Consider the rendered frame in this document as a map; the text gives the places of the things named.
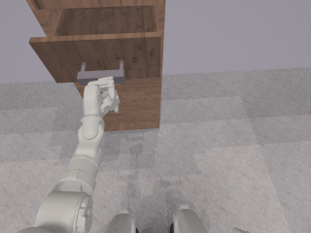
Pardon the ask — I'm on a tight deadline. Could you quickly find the left robot thigh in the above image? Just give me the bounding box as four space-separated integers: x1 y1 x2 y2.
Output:
104 214 136 233

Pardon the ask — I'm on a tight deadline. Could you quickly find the left robot forearm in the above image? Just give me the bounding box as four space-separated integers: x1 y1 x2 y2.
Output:
35 115 107 227

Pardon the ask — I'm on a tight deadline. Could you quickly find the handle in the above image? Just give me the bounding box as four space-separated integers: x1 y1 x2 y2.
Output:
77 60 125 85

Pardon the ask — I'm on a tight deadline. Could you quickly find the robot left upper arm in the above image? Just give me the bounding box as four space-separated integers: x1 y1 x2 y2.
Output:
17 190 93 233

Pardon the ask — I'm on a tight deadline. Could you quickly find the robot left hand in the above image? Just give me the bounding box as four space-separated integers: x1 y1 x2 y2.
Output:
83 77 120 118

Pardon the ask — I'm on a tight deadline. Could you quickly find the robot thigh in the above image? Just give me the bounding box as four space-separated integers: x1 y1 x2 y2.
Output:
173 209 209 233
104 214 136 233

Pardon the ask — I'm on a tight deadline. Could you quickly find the cabinet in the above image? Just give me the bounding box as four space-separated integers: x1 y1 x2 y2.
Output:
26 0 166 132

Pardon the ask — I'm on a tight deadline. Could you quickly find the right robot thigh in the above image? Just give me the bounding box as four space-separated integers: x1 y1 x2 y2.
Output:
173 209 209 233

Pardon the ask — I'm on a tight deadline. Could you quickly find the drawer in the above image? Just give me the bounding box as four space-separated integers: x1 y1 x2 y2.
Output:
28 5 161 83

